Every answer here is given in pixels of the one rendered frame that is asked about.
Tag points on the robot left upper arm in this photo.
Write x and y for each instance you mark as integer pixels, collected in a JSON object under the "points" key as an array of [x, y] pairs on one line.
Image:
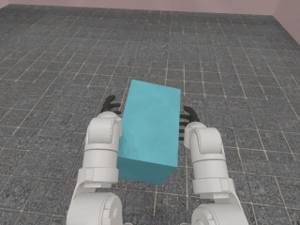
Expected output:
{"points": [[95, 208]]}

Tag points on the carton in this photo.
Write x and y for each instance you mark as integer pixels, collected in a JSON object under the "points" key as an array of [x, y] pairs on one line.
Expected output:
{"points": [[148, 147]]}

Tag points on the left robot hand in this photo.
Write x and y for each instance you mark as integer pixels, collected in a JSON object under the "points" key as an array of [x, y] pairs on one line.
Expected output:
{"points": [[107, 106]]}

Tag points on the right robot hand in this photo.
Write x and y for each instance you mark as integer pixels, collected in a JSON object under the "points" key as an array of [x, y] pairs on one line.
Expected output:
{"points": [[193, 117]]}

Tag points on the robot right upper arm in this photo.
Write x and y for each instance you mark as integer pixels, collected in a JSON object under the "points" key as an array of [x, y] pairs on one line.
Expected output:
{"points": [[225, 213]]}

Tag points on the robot right forearm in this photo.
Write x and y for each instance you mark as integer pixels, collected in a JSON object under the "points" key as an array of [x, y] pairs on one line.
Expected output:
{"points": [[211, 178]]}

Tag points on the robot left forearm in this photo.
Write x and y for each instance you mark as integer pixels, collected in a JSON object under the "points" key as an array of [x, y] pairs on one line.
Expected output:
{"points": [[99, 166]]}

